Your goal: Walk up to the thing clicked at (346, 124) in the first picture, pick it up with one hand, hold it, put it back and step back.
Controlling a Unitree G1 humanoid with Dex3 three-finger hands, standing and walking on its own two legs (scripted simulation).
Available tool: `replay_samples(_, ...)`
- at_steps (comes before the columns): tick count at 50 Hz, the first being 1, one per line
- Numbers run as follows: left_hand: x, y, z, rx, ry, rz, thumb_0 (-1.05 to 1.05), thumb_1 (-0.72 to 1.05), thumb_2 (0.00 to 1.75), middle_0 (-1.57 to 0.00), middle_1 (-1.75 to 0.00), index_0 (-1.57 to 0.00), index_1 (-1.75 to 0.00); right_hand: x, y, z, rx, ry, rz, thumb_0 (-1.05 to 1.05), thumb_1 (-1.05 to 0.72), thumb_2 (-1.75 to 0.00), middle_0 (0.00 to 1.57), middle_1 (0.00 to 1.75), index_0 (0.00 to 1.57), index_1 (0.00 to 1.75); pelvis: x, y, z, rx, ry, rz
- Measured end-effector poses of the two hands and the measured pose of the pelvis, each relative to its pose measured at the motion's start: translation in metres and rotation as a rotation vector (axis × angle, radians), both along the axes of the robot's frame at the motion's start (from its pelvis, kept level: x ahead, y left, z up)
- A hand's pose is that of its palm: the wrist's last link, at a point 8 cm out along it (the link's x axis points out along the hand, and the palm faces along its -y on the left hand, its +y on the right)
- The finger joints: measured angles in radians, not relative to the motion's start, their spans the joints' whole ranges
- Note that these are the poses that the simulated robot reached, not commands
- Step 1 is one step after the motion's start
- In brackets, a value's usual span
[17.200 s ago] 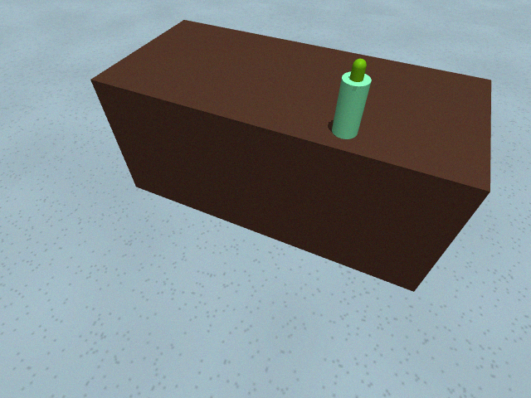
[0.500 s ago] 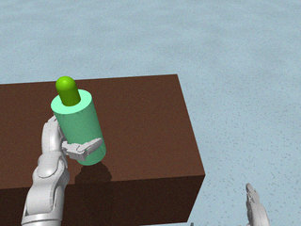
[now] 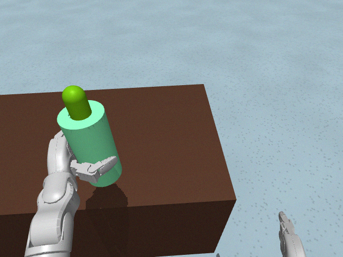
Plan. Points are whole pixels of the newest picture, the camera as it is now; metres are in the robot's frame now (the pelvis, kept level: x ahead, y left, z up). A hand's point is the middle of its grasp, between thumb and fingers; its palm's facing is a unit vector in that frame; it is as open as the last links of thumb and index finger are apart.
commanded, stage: hold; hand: left
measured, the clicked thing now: (90, 137) +0.32 +0.17 +0.16
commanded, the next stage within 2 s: crouch in 1.08 s
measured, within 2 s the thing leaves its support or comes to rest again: neither
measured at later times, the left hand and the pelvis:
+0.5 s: hand (95, 149) +0.32 +0.17 +0.13, palm faces +0.22 -0.98 -0.01, open 11.1 cm; pelvis +0.00 +0.00 +0.00, yaw +0 degrees
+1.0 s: hand (95, 156) +0.31 +0.17 +0.12, palm faces +0.22 -0.98 -0.04, open 11.1 cm; pelvis +0.00 -0.01 +0.00, yaw +1 degrees
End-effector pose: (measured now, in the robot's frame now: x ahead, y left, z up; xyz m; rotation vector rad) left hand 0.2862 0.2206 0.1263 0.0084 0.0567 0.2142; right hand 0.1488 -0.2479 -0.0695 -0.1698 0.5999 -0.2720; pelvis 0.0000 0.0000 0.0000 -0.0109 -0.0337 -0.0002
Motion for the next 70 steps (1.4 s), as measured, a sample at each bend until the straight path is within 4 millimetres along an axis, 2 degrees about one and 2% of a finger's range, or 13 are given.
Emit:
replay_samples(11, -0.005, -0.004, -0.009, -0.001, 0.029, -0.006, 0.00, -0.51, 1.09, -0.64, -0.97, -0.65, -0.98, 0.015, 0.006, 0.001, 0.013, -0.016, 0.026, -0.01, 0.49, -0.07, 0.06, 0.06, 0.05, 0.05, 0.002, -0.001, 0.000, 0.000, 0.000, 0.006)
replay_samples(21, 0.000, -0.001, -0.001, -0.010, -0.009, 0.014, 0.00, -0.51, 1.09, -0.64, -0.97, -0.65, -0.99, 0.010, 0.002, 0.000, 0.007, -0.004, 0.018, -0.01, 0.49, -0.07, 0.06, 0.06, 0.05, 0.05, 0.002, -0.004, 0.000, 0.001, -0.003, 0.009)
replay_samples(28, 0.001, -0.008, 0.002, 0.003, -0.010, -0.009, 0.00, -0.51, 1.09, -0.64, -0.97, -0.65, -0.99, 0.008, 0.001, -0.001, 0.012, -0.005, 0.017, -0.01, 0.49, -0.07, 0.06, 0.06, 0.05, 0.05, 0.002, -0.005, 0.001, 0.002, -0.006, 0.006)
replay_samples(35, 0.002, -0.008, -0.004, -0.012, 0.009, -0.003, 0.00, -0.51, 1.09, -0.64, -0.97, -0.65, -0.99, 0.008, -0.004, -0.001, 0.015, 0.006, 0.009, -0.01, 0.50, -0.07, 0.06, 0.06, 0.05, 0.05, 0.001, -0.006, 0.001, 0.004, -0.005, 0.007)
replay_samples(40, -0.004, -0.004, -0.007, -0.012, 0.004, 0.013, 0.00, -0.51, 1.09, -0.64, -0.97, -0.65, -0.99, 0.006, -0.005, 0.000, 0.009, 0.013, 0.013, -0.01, 0.50, -0.07, 0.06, 0.06, 0.05, 0.05, 0.002, -0.008, 0.001, 0.004, -0.001, 0.008)
replay_samples(47, -0.009, -0.004, -0.010, 0.017, 0.018, 0.012, 0.00, -0.51, 1.10, -0.64, -0.97, -0.65, -0.99, 0.013, 0.000, -0.002, 0.012, 0.016, 0.031, -0.01, 0.49, -0.07, 0.06, 0.06, 0.05, 0.05, 0.001, -0.007, 0.001, 0.002, -0.005, 0.013)
replay_samples(52, -0.006, -0.004, -0.003, 0.019, 0.006, 0.002, 0.00, -0.51, 1.10, -0.63, -0.97, -0.65, -0.99, 0.017, 0.003, 0.001, 0.016, -0.012, 0.028, -0.01, 0.49, -0.07, 0.06, 0.06, 0.05, 0.05, 0.000, -0.006, 0.001, 0.001, -0.008, 0.015)
replay_samples(63, -0.001, -0.004, 0.006, 0.001, -0.027, 0.000, 0.00, -0.51, 1.10, -0.63, -0.98, -0.65, -0.99, 0.000, -0.003, -0.003, 0.017, 0.025, -0.003, -0.01, 0.50, -0.07, 0.06, 0.06, 0.05, 0.05, -0.001, -0.004, 0.002, 0.002, -0.012, 0.008)
replay_samples(66, 0.000, -0.004, 0.004, -0.010, -0.022, -0.005, 0.00, -0.52, 1.11, -0.63, -0.98, -0.65, -1.00, 0.000, -0.004, -0.004, 0.014, 0.032, -0.001, -0.01, 0.51, -0.07, 0.06, 0.06, 0.05, 0.05, -0.002, -0.003, 0.002, 0.002, -0.014, 0.009)
replay_samples(70, 0.005, -0.003, -0.009, -0.038, 0.011, -0.001, 0.00, -0.53, 1.11, -0.64, -0.98, -0.65, -1.00, 0.004, -0.005, -0.002, 0.009, 0.033, 0.005, -0.01, 0.52, -0.06, 0.06, 0.06, 0.05, 0.05, -0.004, -0.004, 0.001, 0.002, -0.008, 0.011)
